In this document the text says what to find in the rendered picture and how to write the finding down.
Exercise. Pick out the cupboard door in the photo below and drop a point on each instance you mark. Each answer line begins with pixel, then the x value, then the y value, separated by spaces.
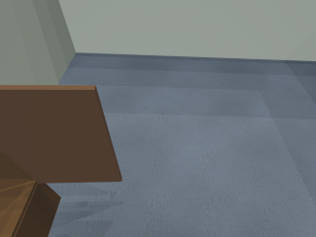
pixel 57 133

